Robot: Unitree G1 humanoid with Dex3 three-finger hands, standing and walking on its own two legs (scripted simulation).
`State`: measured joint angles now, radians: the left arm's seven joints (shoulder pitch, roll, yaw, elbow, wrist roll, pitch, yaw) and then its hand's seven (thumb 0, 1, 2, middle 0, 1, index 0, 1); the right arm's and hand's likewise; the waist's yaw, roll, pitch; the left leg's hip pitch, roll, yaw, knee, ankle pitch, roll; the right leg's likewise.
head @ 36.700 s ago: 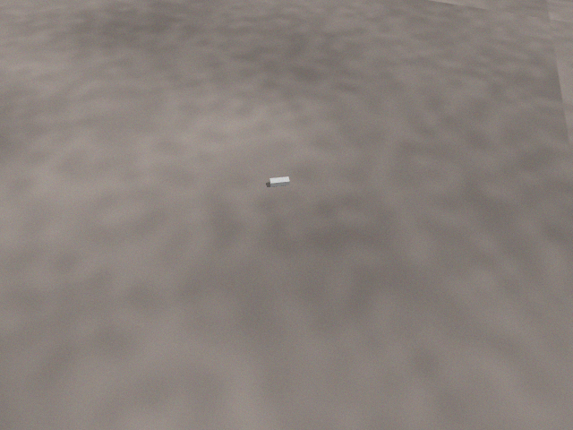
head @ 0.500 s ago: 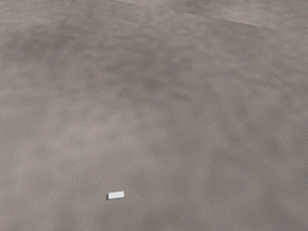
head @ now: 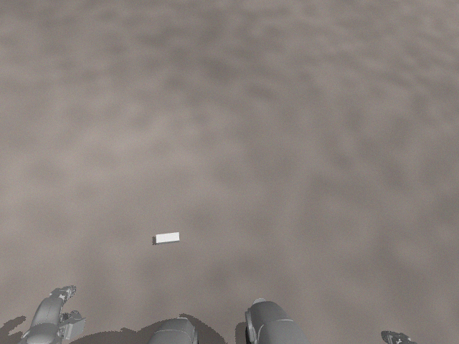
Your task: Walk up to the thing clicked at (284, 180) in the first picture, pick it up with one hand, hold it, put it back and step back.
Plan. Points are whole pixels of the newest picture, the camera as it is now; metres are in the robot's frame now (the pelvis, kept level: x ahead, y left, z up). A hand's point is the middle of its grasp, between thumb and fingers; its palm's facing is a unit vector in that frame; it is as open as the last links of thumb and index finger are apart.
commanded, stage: step back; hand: left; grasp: from above
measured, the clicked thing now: (168, 238) +0.48 +0.20 -0.74
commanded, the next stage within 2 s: none
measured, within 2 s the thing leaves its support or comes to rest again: neither
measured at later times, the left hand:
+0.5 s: hand out of the picture +0.03 +0.25 -0.13, palm faces -0.07 -0.92 -0.40, open 7.4 cm
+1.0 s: hand out of the picture -0.15 +0.29 -0.15, palm faces -0.04 -0.93 -0.36, open 7.4 cm
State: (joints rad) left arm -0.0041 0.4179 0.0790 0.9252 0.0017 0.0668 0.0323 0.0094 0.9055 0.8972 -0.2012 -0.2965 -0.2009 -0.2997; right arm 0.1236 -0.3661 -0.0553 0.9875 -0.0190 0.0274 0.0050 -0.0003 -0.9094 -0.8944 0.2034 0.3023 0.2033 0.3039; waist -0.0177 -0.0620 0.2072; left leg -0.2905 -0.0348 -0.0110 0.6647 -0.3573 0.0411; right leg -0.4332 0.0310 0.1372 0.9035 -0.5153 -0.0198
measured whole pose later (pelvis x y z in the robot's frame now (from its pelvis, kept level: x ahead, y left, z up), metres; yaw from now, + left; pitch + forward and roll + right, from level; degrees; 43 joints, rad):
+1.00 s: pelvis -0.24 +0.02 +0.01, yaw -4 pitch -2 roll -2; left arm 0.20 0.41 0.11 0.84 0.02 0.08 0.01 0.01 0.91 0.90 -0.20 -0.30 -0.20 -0.30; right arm 0.13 -0.34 -0.04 0.84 -0.02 0.01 -0.02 0.00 -0.90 -0.89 0.21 0.30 0.21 0.30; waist 0.03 -0.06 0.17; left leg -0.31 0.03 0.00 0.56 -0.21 0.02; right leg -0.40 0.10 0.17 1.15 -0.47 0.04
